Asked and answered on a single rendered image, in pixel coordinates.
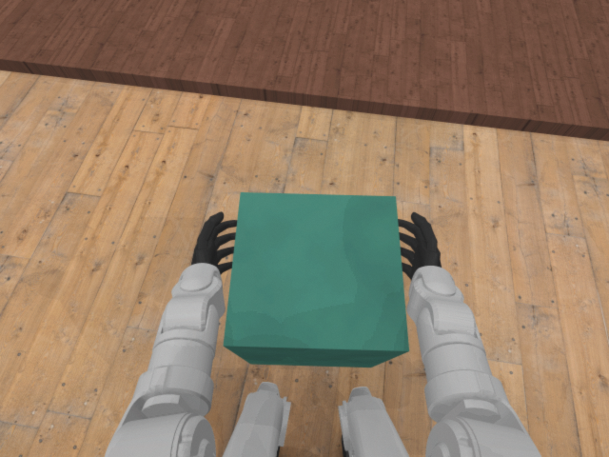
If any left robot forearm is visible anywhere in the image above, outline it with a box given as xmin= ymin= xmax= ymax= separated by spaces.
xmin=105 ymin=263 xmax=226 ymax=457

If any carton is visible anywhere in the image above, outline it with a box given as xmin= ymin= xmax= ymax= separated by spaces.
xmin=224 ymin=192 xmax=409 ymax=368

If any right robot forearm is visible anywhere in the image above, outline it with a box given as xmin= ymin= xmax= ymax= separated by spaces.
xmin=406 ymin=266 xmax=534 ymax=443

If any robot right upper arm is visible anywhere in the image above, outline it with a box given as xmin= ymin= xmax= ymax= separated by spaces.
xmin=425 ymin=416 xmax=541 ymax=457

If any left robot thigh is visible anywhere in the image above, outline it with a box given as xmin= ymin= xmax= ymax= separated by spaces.
xmin=223 ymin=389 xmax=291 ymax=457

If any right robot hand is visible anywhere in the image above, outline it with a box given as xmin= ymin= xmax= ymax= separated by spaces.
xmin=398 ymin=212 xmax=442 ymax=280

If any robot left shin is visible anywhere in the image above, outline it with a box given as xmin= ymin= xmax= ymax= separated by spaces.
xmin=245 ymin=382 xmax=280 ymax=404

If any robot left upper arm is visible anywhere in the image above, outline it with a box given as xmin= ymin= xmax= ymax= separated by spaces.
xmin=106 ymin=412 xmax=216 ymax=457

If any left robot hand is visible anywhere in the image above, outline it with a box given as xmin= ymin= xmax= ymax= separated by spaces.
xmin=191 ymin=212 xmax=237 ymax=274

